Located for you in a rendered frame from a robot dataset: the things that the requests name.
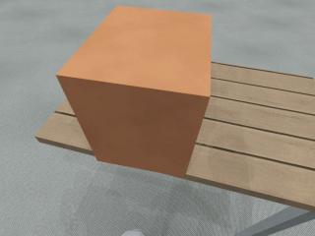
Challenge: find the table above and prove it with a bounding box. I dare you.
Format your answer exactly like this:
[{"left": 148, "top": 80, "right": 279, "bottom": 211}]
[{"left": 35, "top": 61, "right": 315, "bottom": 236}]

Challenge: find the carton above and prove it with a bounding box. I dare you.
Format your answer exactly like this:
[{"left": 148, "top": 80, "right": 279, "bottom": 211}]
[{"left": 56, "top": 5, "right": 212, "bottom": 177}]

